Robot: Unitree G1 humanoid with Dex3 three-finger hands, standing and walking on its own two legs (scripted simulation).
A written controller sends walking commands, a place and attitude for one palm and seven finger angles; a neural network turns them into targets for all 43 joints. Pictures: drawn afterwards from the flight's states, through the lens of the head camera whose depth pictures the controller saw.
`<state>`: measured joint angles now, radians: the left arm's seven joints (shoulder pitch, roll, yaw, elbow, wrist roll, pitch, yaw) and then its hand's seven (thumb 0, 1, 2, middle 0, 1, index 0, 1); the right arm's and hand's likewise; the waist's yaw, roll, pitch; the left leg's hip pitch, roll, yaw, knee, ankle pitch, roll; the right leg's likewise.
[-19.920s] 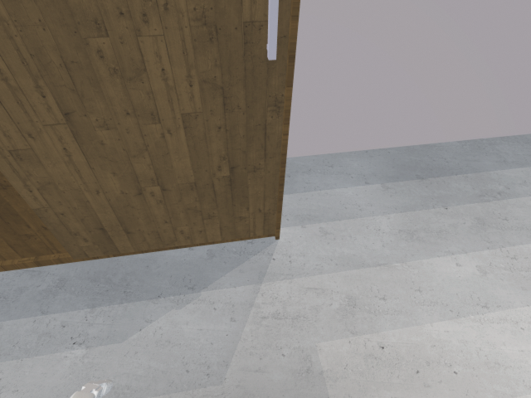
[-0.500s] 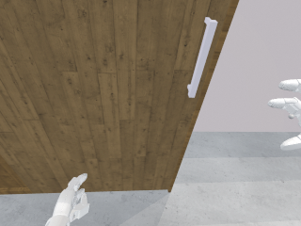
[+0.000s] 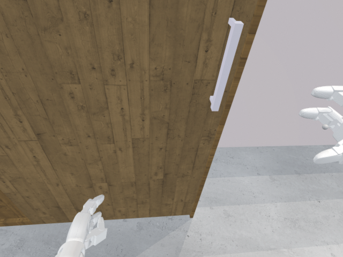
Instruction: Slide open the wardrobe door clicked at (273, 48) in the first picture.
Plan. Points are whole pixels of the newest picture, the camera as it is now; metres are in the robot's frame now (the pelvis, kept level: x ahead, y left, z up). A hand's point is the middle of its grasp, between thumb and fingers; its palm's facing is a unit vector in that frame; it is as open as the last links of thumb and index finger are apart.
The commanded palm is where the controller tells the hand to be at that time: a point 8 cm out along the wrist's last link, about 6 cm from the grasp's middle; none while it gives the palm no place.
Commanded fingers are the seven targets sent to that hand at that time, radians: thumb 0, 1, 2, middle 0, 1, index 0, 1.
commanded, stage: move the hooked fingers beside the handle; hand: right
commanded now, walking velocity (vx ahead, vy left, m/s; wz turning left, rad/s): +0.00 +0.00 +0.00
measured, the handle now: (222, 68) +0.51 -0.13 +0.23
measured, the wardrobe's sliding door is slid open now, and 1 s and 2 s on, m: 0.00 0.00 0.00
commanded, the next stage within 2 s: none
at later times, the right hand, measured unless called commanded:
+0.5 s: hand (295, 107) +0.35 -0.25 +0.23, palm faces +0.00 +1.00 -0.06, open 14.0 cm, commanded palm +0.32 -0.29 +0.24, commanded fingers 0.00 0.50 -0.30 0.30 1.20 0.30 1.20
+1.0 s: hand (280, 95) +0.39 -0.23 +0.23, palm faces +0.00 +1.00 -0.03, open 14.0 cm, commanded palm +0.37 -0.28 +0.24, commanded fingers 0.00 0.50 -0.30 0.30 1.20 0.30 1.20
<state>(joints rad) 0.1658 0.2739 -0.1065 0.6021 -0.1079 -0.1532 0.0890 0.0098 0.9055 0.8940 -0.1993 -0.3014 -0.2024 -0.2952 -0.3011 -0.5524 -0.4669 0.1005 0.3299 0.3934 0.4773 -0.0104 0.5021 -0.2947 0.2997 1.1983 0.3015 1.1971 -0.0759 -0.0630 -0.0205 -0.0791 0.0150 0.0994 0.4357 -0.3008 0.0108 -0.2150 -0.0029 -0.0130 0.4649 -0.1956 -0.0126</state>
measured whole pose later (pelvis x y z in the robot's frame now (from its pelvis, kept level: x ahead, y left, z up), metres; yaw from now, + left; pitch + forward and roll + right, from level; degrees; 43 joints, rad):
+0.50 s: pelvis +0.01 +0.00 +0.00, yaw +1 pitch -2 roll +0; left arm 0.20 0.28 -0.09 0.61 -0.10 -0.12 0.10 0.01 0.91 0.89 -0.20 -0.30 -0.20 -0.30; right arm -0.45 -0.53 -0.41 0.27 0.28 0.36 0.41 -0.01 0.50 -0.29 0.30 1.20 0.30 1.20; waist -0.03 -0.05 -0.03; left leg -0.10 0.01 0.08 0.44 -0.31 0.01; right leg -0.23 -0.01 -0.03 0.46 -0.20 -0.01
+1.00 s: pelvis +0.01 +0.00 +0.00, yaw +1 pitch -1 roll +0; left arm 0.23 0.29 -0.07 0.63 -0.10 -0.10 0.11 0.01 0.91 0.89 -0.20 -0.30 -0.20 -0.30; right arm -0.61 -0.52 -0.36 0.47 0.24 0.30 0.36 -0.01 0.50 -0.29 0.30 1.20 0.30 1.20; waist -0.01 -0.04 -0.04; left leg -0.12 0.01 0.08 0.44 -0.31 0.02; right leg -0.25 -0.01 -0.03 0.47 -0.20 -0.01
